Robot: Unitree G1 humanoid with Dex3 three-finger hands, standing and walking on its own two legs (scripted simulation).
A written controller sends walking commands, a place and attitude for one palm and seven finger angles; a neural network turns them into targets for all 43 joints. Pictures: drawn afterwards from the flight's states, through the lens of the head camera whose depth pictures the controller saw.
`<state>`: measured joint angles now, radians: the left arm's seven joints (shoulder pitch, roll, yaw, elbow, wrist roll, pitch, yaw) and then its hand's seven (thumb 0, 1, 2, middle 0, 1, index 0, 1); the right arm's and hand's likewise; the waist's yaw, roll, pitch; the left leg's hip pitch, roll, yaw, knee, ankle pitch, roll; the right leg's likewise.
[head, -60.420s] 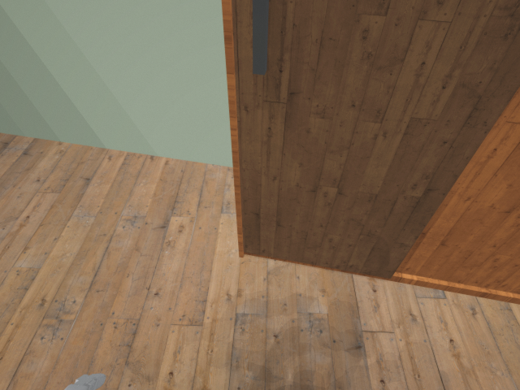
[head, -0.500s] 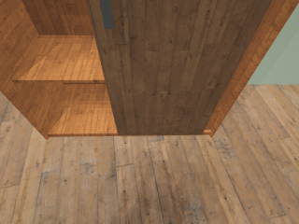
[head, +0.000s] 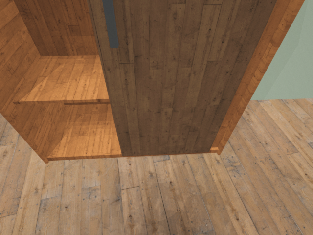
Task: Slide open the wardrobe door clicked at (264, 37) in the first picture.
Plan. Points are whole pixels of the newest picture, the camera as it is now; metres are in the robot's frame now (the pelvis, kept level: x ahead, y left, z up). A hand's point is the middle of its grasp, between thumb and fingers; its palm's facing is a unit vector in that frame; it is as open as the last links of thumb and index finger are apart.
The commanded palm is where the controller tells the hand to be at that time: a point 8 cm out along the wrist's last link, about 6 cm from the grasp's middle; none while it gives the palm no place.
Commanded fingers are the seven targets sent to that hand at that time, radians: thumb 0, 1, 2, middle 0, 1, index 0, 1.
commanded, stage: let the arm hang, fingers relaxed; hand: left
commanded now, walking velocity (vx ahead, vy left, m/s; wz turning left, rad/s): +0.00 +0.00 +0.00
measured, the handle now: (110, 10) +0.70 +0.19 +0.25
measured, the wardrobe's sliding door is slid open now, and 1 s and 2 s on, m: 0.53 0.53 0.53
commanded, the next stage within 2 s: look to check the result in 0.08 s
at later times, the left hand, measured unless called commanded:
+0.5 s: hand out of the picture +0.02 +0.20 -0.18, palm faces +0.00 -0.98 -0.20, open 7.4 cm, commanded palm none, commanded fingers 0.00 0.90 0.90 -0.20 -0.30 -0.20 -0.30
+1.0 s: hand out of the picture +0.07 +0.24 -0.16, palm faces -0.01 -0.96 -0.30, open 7.4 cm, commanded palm none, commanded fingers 0.00 0.90 0.90 -0.20 -0.30 -0.20 -0.30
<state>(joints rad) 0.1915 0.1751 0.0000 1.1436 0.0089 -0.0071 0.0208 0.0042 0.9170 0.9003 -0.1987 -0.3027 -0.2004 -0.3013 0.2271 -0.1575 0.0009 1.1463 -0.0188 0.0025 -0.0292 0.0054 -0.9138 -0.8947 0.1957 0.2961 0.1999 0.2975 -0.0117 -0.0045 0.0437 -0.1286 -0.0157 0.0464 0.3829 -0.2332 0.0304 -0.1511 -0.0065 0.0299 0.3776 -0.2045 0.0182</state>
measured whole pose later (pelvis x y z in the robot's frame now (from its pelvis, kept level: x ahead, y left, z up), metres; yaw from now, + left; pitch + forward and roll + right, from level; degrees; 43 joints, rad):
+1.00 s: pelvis +0.00 +0.01 +0.00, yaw +1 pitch -2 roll +0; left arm 0.10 0.31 0.01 1.14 0.01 -0.01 0.00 0.00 0.90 0.90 -0.20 -0.30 -0.20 -0.30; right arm 0.11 -0.31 -0.01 1.13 -0.01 -0.01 -0.01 0.01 -0.91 -0.89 0.20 0.30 0.20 0.30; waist -0.01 -0.01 0.06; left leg -0.10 -0.04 0.04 0.31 -0.19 0.04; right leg -0.12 -0.03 0.02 0.32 -0.17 0.03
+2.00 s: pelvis +0.01 -0.02 +0.01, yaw +1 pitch -2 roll +0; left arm 0.08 0.32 0.01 1.13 0.01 -0.02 0.00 0.01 0.90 0.90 -0.20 -0.30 -0.20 -0.30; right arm 0.10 -0.33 -0.01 1.14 -0.01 0.00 -0.01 0.01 -0.91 -0.89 0.20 0.30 0.20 0.30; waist -0.02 0.00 0.05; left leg -0.07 0.01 0.02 0.28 -0.19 0.00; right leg -0.09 0.02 0.01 0.28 -0.17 -0.01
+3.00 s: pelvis +0.00 -0.02 +0.01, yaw +1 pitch -2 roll +0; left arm 0.09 0.33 0.00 1.13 0.01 -0.02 -0.01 0.01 0.90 0.90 -0.20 -0.30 -0.20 -0.30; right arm 0.10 -0.33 -0.01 1.14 -0.01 0.00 -0.01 0.01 -0.91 -0.89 0.20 0.30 0.20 0.30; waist -0.02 -0.01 0.06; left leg -0.07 0.01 0.03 0.28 -0.18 0.00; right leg -0.09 0.02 0.01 0.27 -0.15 -0.01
